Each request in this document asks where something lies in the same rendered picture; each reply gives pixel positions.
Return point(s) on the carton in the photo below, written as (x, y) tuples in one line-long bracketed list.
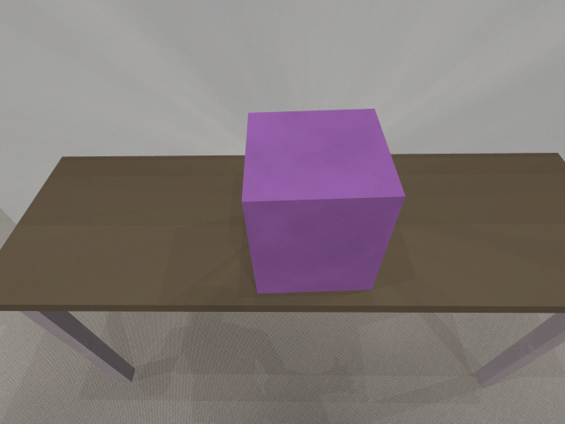
[(321, 197)]

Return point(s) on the table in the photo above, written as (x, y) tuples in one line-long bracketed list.
[(477, 233)]

